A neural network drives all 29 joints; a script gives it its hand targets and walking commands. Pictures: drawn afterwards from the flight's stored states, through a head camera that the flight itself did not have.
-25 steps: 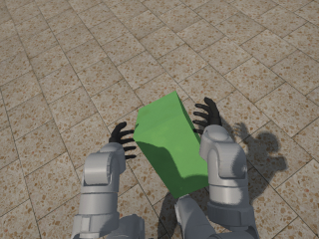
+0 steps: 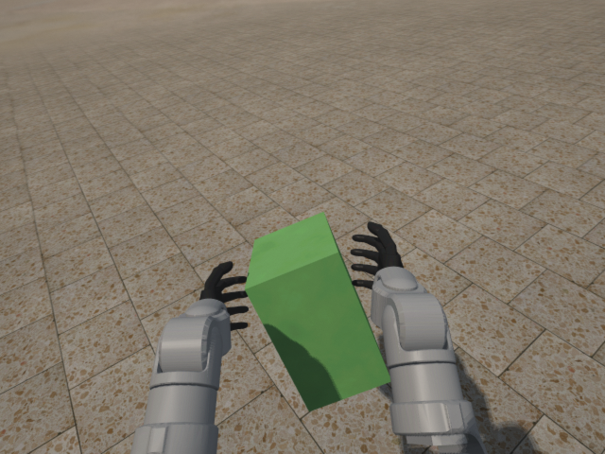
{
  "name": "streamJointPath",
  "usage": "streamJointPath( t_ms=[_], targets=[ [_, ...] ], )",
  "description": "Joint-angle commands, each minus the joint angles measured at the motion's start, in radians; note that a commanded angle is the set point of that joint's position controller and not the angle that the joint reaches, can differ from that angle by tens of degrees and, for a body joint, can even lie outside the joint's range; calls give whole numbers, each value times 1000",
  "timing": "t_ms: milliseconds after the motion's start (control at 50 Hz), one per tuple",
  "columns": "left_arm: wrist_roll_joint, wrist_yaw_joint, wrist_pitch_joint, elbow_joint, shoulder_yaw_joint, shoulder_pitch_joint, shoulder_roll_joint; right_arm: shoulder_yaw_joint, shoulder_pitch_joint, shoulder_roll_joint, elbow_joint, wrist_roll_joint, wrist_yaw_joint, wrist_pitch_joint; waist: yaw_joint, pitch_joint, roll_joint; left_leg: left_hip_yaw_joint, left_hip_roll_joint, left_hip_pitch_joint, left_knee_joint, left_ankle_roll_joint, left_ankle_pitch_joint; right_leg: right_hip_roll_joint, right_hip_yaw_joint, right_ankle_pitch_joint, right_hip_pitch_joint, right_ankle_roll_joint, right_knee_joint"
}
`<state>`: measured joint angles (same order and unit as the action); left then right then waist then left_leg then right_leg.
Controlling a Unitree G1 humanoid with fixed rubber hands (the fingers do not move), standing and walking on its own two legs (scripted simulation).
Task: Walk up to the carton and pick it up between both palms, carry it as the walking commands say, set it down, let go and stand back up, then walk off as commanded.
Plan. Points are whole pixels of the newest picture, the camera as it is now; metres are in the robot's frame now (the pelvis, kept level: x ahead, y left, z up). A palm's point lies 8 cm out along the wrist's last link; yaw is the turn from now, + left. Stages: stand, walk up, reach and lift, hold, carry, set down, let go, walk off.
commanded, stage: carry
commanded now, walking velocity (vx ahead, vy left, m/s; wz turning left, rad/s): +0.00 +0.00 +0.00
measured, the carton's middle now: (316, 304) +0.41 -0.05 -0.03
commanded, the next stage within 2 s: none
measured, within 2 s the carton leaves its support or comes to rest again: neither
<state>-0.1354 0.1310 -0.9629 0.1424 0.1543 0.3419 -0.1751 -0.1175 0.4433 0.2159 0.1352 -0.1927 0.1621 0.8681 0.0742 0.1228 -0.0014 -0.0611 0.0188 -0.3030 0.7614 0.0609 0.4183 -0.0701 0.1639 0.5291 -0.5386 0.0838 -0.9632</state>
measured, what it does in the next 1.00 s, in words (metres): walks backwards: left foot, then right foot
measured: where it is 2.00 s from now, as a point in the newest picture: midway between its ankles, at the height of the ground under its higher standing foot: outside the picture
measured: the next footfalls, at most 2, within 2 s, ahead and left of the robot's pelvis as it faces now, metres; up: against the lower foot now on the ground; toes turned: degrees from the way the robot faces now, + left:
left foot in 0.26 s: +0.00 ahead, +0.08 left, +0.00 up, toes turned +6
right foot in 0.62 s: -0.21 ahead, -0.18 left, +0.00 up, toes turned +5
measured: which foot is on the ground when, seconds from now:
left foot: down 0.00-0.02, up 0.04-0.24, down 0.26-0.66, up 0.68-0.82, down 0.84-1.00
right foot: down 0.00-0.46, up 0.48-0.60, down 0.62-0.96, up 0.98-1.00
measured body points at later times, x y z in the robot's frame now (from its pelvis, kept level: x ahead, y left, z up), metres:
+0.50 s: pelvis -0.20 -0.05 +0.00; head -0.22 -0.06 +0.44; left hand +0.12 +0.06 +0.03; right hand +0.13 -0.18 +0.05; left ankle -0.07 +0.06 -0.69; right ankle +0.01 -0.12 -0.67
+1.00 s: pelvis -0.35 -0.03 +0.00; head -0.40 -0.02 +0.44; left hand -0.05 +0.09 +0.04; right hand -0.03 -0.14 +0.06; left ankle -0.22 +0.04 -0.69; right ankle -0.27 -0.18 -0.69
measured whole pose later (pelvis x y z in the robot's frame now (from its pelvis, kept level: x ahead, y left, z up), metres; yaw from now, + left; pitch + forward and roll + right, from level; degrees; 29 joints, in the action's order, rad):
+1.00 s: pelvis -0.35 -0.03 +0.00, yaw +2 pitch -6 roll -4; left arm -0.16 0.20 -0.82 0.35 0.16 0.35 -0.17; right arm -0.14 0.43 0.19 0.42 -0.20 0.14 0.75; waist 0.05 0.02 -0.03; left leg -0.02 0.01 -0.52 0.84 -0.06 0.23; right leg -0.05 0.03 0.41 -0.43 -0.01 -0.87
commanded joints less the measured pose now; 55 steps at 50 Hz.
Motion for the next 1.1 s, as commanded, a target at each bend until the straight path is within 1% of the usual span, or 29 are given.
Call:
streamJointPath(
  t_ms=[0,40,80,160,180,200,240,280,320,340,360,380,400,420,440,460,480,500,540,560,600,620,640,660,720,800,860,940,1080],
  targets=[
    [218,-255,155,-85,-434,804,-815,489,347,947,291,250,-278,-9,-75,82,308,101,-20,-340,229,-23,179,289,364,-577,261,-19,647],
    [312,-249,155,-226,-471,915,-781,517,492,963,118,329,-245,-12,-42,139,436,91,-16,-301,317,-43,141,327,413,-99,168,0,769],
    [228,-252,177,-18,-412,818,-797,472,492,987,241,286,-255,-29,-60,133,385,21,-62,-220,366,-80,158,225,304,427,93,152,967],
    [245,-261,242,-31,-504,927,-960,567,599,1061,172,304,-263,-113,-11,430,331,-151,-55,193,-71,-177,144,41,-166,-38,102,426,769],
    [259,-259,259,-56,-539,948,-999,579,644,1066,151,317,-269,-135,-27,481,114,-24,32,110,-252,-213,64,-5,-201,-120,272,314,382],
    [282,-255,272,-127,-586,983,-1032,599,672,1086,111,337,-276,-145,-49,530,-231,275,188,-37,-359,-228,-16,9,-162,-106,439,80,63],
    [358,-250,280,-309,-694,940,-1038,669,609,1106,-44,411,-269,-149,-82,477,-205,428,261,-99,-362,-240,85,101,-61,-172,400,-41,82],
    [332,-243,297,-210,-684,831,-1067,632,561,1092,-15,376,-283,-167,-100,472,-165,207,137,-21,-166,-184,-198,126,-26,-289,362,-91,398],
    [339,-256,269,-214,-713,1028,-1102,584,595,1117,109,344,-296,-154,-90,504,-169,202,106,-344,-123,-165,293,142,20,-103,600,-86,333],
    [319,-260,274,-182,-680,1041,-1090,579,609,1128,155,345,-309,-155,-106,481,-30,124,36,-455,5,-138,436,235,197,171,600,-76,462],
    [301,-261,277,-131,-638,1006,-1068,558,592,1124,217,338,-317,-151,-90,395,222,3,-81,-316,276,-111,328,312,317,406,285,-37,733],
    [289,-261,276,-129,-608,1028,-1037,563,601,1123,212,354,-314,-152,-50,283,382,-100,-179,-70,429,-109,270,298,277,511,-48,97,1044],
    [273,-263,274,-63,-576,1062,-1020,548,641,1129,240,342,-304,-160,1,215,483,-212,-190,256,438,-134,282,173,12,386,-374,358,1135],
    [272,-269,282,-43,-561,1118,-1034,548,690,1106,198,362,-296,-181,64,223,382,-237,-134,453,304,-244,250,-32,-270,207,-508,574,825],
    [253,-272,287,13,-525,1115,-1072,523,735,1089,217,359,-293,-189,69,347,-245,81,132,77,-205,-414,280,-256,-483,93,-92,540,-229],
    [237,-266,281,-73,-522,1076,-1030,443,614,1010,280,302,-304,-163,-48,290,-675,523,357,-564,-525,-383,327,-84,-94,100,349,118,-784],
    [240,-274,290,-14,-522,1021,-984,354,593,938,332,270,-301,-162,-102,290,-422,550,346,-793,-619,-312,508,-67,-31,-32,518,20,-898],
    [265,-260,306,-14,-519,787,-925,396,438,917,255,301,-296,-171,-123,273,-249,449,310,-746,-522,-256,385,-12,12,-18,477,7,-877],
    [285,-260,287,-35,-580,701,-989,555,476,1040,181,315,-301,-156,-184,338,-204,159,198,-632,-264,-76,181,142,68,-59,479,-140,-185],
    [288,-262,273,-67,-595,701,-995,548,378,1049,185,310,-298,-150,-157,340,-96,129,109,-380,-106,-91,145,86,-11,-2,334,-123,192],
    [266,-259,263,-25,-599,779,-997,510,403,1032,235,291,-297,-153,-118,293,63,179,23,-260,72,-114,91,79,120,4,333,-45,629],
    [258,-259,254,-17,-572,845,-982,499,459,1027,231,279,-293,-144,-82,271,173,183,-20,-386,153,-82,152,260,347,-200,414,-43,649],
    [246,-263,255,-41,-572,894,-1005,493,455,1032,246,266,-295,-136,-42,252,220,182,40,-401,187,-53,89,408,379,-447,403,-66,555],
    [304,-265,271,-118,-610,828,-981,546,469,1049,140,324,-295,-158,-53,303,215,174,57,-355,165,-48,14,400,319,-502,283,-136,528],
    [261,-268,284,33,-630,1018,-1058,482,623,1054,293,283,-318,-196,-63,275,114,116,2,-224,334,-60,-12,316,198,180,31,-178,594],
    [241,-254,307,40,-606,1013,-1068,520,737,1046,205,316,-310,-219,-60,329,120,94,-6,-3,-6,-91,-98,216,32,144,49,-183,483],
    [269,-243,285,-31,-630,969,-1050,501,705,995,147,335,-304,-205,-93,366,-214,440,205,90,-334,-153,-359,83,-82,-85,86,-98,227],
    [243,-225,268,36,-614,982,-1073,399,657,933,344,289,-330,-171,-94,292,-236,498,217,-215,-566,-128,474,1,-166,-58,249,-122,-27],
    [233,-197,260,-2,-585,1023,-1047,425,611,999,335,269,-349,-169,-122,315,-286,368,193,-45,-616,-37,345,-48,-274,29,265,-168,210]
  ],
)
